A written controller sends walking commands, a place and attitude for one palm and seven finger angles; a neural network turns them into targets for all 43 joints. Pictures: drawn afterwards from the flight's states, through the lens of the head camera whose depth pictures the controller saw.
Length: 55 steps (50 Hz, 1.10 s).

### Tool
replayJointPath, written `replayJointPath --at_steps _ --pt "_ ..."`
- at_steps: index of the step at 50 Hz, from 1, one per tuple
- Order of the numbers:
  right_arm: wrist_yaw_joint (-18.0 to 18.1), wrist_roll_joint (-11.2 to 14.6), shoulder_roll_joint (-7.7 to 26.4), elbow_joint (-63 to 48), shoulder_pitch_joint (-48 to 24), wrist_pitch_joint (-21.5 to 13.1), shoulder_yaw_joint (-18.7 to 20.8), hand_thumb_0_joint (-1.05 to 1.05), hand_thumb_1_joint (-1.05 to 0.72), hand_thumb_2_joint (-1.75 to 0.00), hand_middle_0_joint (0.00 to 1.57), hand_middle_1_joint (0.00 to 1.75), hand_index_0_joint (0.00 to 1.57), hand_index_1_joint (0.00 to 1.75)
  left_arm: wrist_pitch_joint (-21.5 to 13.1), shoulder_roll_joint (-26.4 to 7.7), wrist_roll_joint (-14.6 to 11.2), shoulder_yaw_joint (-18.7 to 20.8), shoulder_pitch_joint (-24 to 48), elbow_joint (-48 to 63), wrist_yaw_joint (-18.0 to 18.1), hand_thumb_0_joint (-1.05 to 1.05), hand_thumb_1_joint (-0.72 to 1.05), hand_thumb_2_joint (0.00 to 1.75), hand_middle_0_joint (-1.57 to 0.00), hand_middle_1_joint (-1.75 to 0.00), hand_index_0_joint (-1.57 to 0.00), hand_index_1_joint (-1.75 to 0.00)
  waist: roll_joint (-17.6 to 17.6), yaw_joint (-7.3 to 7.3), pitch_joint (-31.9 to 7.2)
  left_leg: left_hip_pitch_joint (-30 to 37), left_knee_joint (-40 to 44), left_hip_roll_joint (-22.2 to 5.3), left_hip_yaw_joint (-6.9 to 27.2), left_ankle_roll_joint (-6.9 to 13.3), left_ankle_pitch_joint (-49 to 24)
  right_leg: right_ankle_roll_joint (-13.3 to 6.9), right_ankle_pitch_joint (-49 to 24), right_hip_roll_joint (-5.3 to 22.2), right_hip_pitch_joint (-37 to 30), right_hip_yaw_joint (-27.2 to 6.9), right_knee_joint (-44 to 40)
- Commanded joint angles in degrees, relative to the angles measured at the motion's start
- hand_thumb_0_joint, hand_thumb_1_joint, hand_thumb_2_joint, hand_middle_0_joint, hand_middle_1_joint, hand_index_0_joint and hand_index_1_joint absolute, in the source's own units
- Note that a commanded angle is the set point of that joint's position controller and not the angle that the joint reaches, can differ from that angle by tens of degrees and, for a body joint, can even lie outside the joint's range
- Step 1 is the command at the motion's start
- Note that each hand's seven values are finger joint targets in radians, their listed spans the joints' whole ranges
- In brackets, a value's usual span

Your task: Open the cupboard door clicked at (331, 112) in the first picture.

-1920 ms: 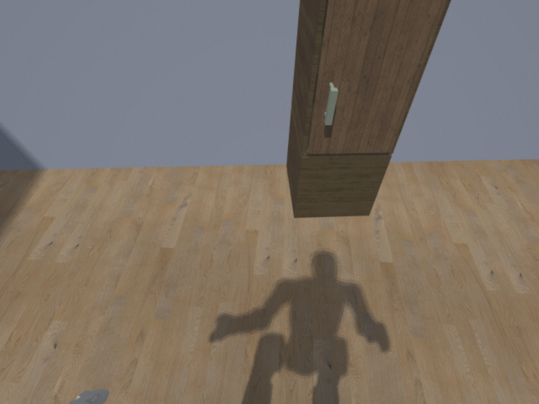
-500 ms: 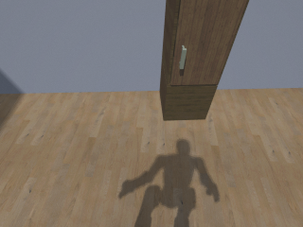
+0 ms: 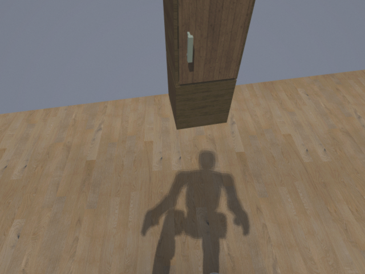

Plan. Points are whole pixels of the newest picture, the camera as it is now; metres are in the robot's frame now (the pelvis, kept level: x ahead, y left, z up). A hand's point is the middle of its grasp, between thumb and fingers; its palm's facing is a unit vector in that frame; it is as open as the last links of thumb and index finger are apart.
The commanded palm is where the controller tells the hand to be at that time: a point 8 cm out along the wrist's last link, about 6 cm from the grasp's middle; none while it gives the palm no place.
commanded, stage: walk to a spot facing it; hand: left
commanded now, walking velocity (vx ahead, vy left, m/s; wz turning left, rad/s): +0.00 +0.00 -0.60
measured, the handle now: (189, 47) +1.10 +0.06 -0.09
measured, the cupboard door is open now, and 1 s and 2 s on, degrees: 0 0 0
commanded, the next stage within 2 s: none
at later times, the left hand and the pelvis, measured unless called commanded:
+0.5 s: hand out of the picture +0.06 +0.23 -0.16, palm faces -0.15 -0.96 -0.22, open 7.4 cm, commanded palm none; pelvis -0.05 +0.03 +0.01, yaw -14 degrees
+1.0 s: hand (170, 252) +0.19 +0.05 -0.14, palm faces -0.64 -0.75 -0.17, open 7.4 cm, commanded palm none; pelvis -0.03 -0.01 +0.01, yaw -36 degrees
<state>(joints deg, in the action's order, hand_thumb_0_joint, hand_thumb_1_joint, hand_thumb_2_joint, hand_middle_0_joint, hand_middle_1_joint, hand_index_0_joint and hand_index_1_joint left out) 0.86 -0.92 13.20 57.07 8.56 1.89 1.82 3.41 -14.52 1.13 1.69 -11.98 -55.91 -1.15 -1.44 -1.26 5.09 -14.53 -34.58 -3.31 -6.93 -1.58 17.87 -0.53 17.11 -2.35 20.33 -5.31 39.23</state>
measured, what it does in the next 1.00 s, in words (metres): steps on the spot, turning right: left foot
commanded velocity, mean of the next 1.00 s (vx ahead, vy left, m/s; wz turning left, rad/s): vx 0.14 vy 0.00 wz -0.58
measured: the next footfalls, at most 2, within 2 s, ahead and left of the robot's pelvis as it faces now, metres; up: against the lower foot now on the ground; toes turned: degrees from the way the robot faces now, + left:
left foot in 0.46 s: -0.01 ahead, +0.13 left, +0.00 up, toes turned -15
right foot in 1.04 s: -0.03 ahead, -0.17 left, +0.00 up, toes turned -44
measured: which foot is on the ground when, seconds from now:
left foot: down 0.00-0.06, up 0.08-0.44, down 0.46-1.00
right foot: down 0.00-0.46, up 0.48-1.00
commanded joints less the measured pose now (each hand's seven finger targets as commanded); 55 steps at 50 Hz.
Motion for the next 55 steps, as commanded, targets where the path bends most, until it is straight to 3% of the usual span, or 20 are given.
replayJointPath --at_steps 1,2,3,4,9,17,21,22,24,25,26,29,34,46,49,50,51,52,53,55 --pt "0.5 0.0 12.2 -7.2 -6.2 -1.2 3.7 0.0 -0.9 -0.9 0.2 0.3 0.2 0.3 -0.9 -7.0 0.1 3.2 -7.9 4.0 0.3 0.0 0.9 0.9 -0.2 -0.3 -0.2 -0.3 9.1 -3.68 -5.2 -7.4 2.9 -13.7 6.8 6.2 -6.5 0.4 0.0 3.3 -7.5 2.3 1.7" --pt "0.4 0.1 9.8 -8.0 -5.8 -0.7 3.5 0.0 -0.9 -0.9 0.2 0.3 0.2 0.3 -1.6 -10.0 0.7 3.9 -9.6 4.1 0.5 0.0 0.9 0.9 -0.2 -0.3 -0.2 -0.3 -4.2 -4.45 -5.2 -11.3 -11.8 -6.3 0.8 1.5 0.7 -2.1 -8.4 8.7 -8.5 -8.8 -9.5" --pt "0.3 0.2 5.6 -9.4 -4.4 -0.4 2.8 0.0 -0.9 -0.9 0.2 0.3 0.2 0.3 -2.2 -15.0 0.9 4.6 -9.2 5.1 1.3 0.0 0.9 0.9 -0.2 -0.3 -0.2 -0.3 -20.0 -3.41 -4.7 -20.2 -27.1 3.4 0.8 -1.8 17.3 -7.6 -11.6 20.2 -7.1 -31.8 -22.1" --pt "0.5 0.3 7.6 -9.7 -5.5 0.1 3.0 0.0 -0.9 -0.9 0.2 0.3 0.2 0.3 -1.9 -15.2 0.3 4.8 -9.0 5.7 2.0 0.0 0.9 0.9 -0.2 -0.3 -0.2 -0.3 -16.7 -4.27 -4.3 -17.7 -33.2 2.7 9.0 -0.9 16.6 -9.7 -4.6 21.0 -2.4 -35.3 -27.1" --pt "-0.1 0.0 6.6 -6.9 -0.5 -0.4 3.2 0.0 -0.9 -0.9 0.2 0.3 0.2 0.3 -2.4 -9.5 0.1 4.0 -0.7 8.4 2.0 0.0 0.9 0.9 -0.2 -0.3 -0.2 -0.3 -5.3 0.87 -8.0 -12.5 -28.5 0.9 8.6 -1.2 3.4 -7.8 -4.1 11.3 -4.1 -20.7 -21.9" --pt "0.8 0.8 5.8 -8.7 -1.8 -0.7 2.7 0.0 -0.9 -0.9 0.2 0.3 0.2 0.3 -1.6 -10.1 0.5 4.7 -4.7 7.7 1.7 0.0 0.9 0.9 -0.2 -0.3 -0.2 -0.3 -7.5 -1.39 -10.2 -7.8 -9.2 4.0 8.8 -0.6 8.1 -7.8 -5.5 9.5 -9.4 -25.4 -23.9" --pt "1.4 1.5 6.2 -6.7 7.4 -1.4 3.0 0.0 -0.9 -0.9 0.2 0.3 0.2 0.3 -0.7 -10.8 0.5 5.2 -0.3 8.7 1.7 0.0 0.9 0.9 -0.2 -0.3 -0.2 -0.3 -9.7 2.6 -11.6 6.8 9.5 6.6 7.2 1.9 3.5 -3.7 -5.0 6.8 -3.1 -24.6 -24.1" --pt "1.8 1.4 7.4 -5.7 11.0 -1.9 3.3 0.0 -0.9 -0.9 0.2 0.3 0.2 0.3 -0.6 -9.4 0.2 5.0 1.3 9.4 1.6 0.0 0.9 0.9 -0.2 -0.3 -0.2 -0.3 -6.9 4.34 -12.2 15.6 15.6 3.9 8.9 3.3 0.7 -0.8 -0.3 3.4 3.9 -20.9 -20.7" --pt "2.1 0.5 14.6 -8.5 4.2 -1.9 4.6 0.0 -0.9 -0.9 0.2 0.3 0.2 0.3 -0.4 -4.7 -0.5 4.6 -0.1 10.7 0.6 0.0 0.9 0.9 -0.2 -0.3 -0.2 -0.3 18.1 2.18 -6.9 14.5 26.0 -20.8 30.4 8.7 7.7 3.6 10.9 -5.1 20.5 -3.6 9.5" --pt "1.9 0.4 13.4 -10.8 -1.8 -1.7 3.9 0.0 -0.9 -0.9 0.2 0.3 0.2 0.3 -0.2 -8.0 0.4 5.7 0.1 10.0 0.5 0.0 0.9 0.9 -0.2 -0.3 -0.2 -0.3 13.4 0.9 -3.8 3.0 25.5 -23.0 28.8 10.4 4.4 4.5 9.2 -0.4 17.9 -2.8 19.2" --pt "1.9 0.1 9.3 -11.1 -5.6 -1.9 2.8 0.0 -0.9 -0.9 0.2 0.3 0.2 0.3 0.4 -9.3 1.2 6.4 -1.0 8.4 0.3 0.0 0.9 0.9 -0.2 -0.3 -0.2 -0.3 11.4 -1.32 -1.5 -2.5 24.0 -17.6 21.8 8.9 -0.3 5.3 5.0 -0.2 14.0 -2.8 25.7" --pt "1.9 -0.1 7.5 -11.0 -4.2 -2.9 2.2 0.0 -0.9 -0.9 0.2 0.3 0.2 0.3 0.3 -6.1 1.1 5.5 -3.3 7.1 -0.9 0.0 0.9 0.9 -0.2 -0.3 -0.2 -0.3 6.4 -2.25 -1.6 0.6 18.9 -10.7 9.5 7.6 -14.0 5.5 1.8 0.6 14.8 2.1 32.7" --pt "1.7 -0.4 8.3 -6.1 11.6 -4.1 2.6 0.0 -0.9 -0.9 0.2 0.3 0.2 0.3 -0.7 -4.0 0.8 4.0 5.6 9.4 -1.9 0.0 0.9 0.9 -0.2 -0.3 -0.2 -0.3 9.2 4.23 -2.5 18.2 19.2 -14.4 12.0 9.9 -12.0 5.5 2.2 4.0 22.9 5.1 23.7" --pt "0.6 -1.2 8.6 -1.1 16.6 -5.1 3.0 0.0 -0.9 -0.9 0.2 0.3 0.2 0.3 -1.7 -0.3 0.7 2.8 13.7 10.4 -2.9 0.0 0.9 0.9 -0.2 -0.3 -0.2 -0.3 11.3 5.26 0.5 12.6 21.0 -18.3 0.2 7.9 -6.7 2.5 2.6 6.7 11.1 11.8 3.6" --pt "0.2 -1.3 8.9 -0.7 16.1 -5.0 3.2 0.0 -0.9 -0.9 0.2 0.3 0.2 0.3 -2.8 -0.8 0.7 3.2 9.8 9.3 -2.4 0.0 0.9 0.9 -0.2 -0.3 -0.2 -0.3 9.4 2.67 -1.9 10.9 14.0 -17.7 -3.1 6.1 -14.4 0.2 3.6 4.1 0.9 13.9 -4.4" --pt "0.1 -1.0 9.3 -1.0 14.8 -5.0 3.1 0.0 -0.9 -0.9 0.2 0.3 0.2 0.3 -3.3 -1.9 0.8 3.6 2.7 7.0 -2.1 0.0 0.9 0.9 -0.2 -0.3 -0.2 -0.3 6.9 -1.22 -5.5 8.1 3.4 -15.9 -7.0 4.3 -20.7 -1.0 0.1 2.3 -9.3 15.2 -9.4" --pt "-0.6 -0.3 7.9 -1.6 15.1 -5.0 2.6 0.0 -0.9 -0.9 0.2 0.3 0.2 0.3 -4.3 -6.8 1.0 4.6 -6.7 3.7 -1.5 0.0 0.9 0.9 -0.2 -0.3 -0.2 -0.3 -1.7 -5.15 -12.1 -2.9 -11.8 -13.5 -10.2 1.6 -19.2 -3.6 -0.8 6.4 -27.7 9.3 -12.9" --pt "-1.0 0.2 3.4 -4.1 14.2 -5.0 1.3 0.0 -0.9 -0.9 0.2 0.3 0.2 0.3 -4.9 -14.2 0.5 6.2 -14.5 1.6 -0.3 0.0 0.9 0.9 -0.2 -0.3 -0.2 -0.3 -17.0 -7.85 -17.1 -21.7 -29.0 -4.8 -9.0 -2.0 15.3 -9.2 0.6 23.0 -40.0 -16.4 -17.6" --pt "-0.8 0.0 4.6 -6.6 8.2 -4.7 1.4 0.0 -0.9 -0.9 0.2 0.3 0.2 0.3 -4.4 -16.6 -0.9 6.6 -16.7 0.8 0.5 0.0 0.9 0.9 -0.2 -0.3 -0.2 -0.3 -16.4 -8.39 -16.6 -27.8 -37.8 -3.1 -0.4 -1.1 17.7 -11.6 -5.9 26.5 -37.9 -26.2 -22.7" --pt "-0.8 -0.1 4.5 -5.5 5.8 -4.5 2.2 0.0 -0.9 -0.9 0.2 0.3 0.2 0.3 -4.7 -12.0 -0.9 5.4 -8.3 2.5 1.1 0.0 0.9 0.9 -0.2 -0.3 -0.2 -0.3 -7.9 -5.05 -7.1 -27.2 -40.2 -7.1 3.9 -0.4 7.0 -11.2 2.6 24.0 -24.1 -19.9 -25.7"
